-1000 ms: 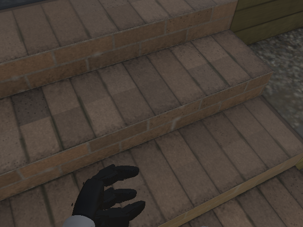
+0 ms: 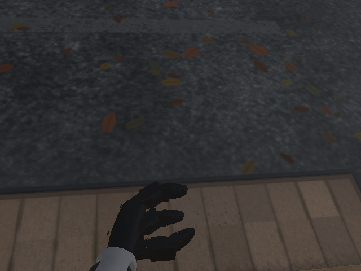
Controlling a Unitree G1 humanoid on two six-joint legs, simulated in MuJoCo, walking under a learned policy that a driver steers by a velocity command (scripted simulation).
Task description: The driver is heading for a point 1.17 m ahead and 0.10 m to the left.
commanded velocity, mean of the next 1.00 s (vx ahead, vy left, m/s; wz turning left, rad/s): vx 0.50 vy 0.00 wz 0.28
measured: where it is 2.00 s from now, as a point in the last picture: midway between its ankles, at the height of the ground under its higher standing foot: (99, 81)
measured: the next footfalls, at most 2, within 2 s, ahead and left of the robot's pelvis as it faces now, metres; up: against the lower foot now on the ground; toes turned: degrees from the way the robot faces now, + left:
right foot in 0.02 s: +0.20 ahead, -0.10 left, +0.15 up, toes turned -3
left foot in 0.54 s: +0.45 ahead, +0.27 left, +0.30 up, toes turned +26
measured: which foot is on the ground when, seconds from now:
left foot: down 0.00-0.02, up 0.04-0.52, down 0.54-1.00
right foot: up 0.00-0.00, down 0.02-0.58, up 0.60-1.00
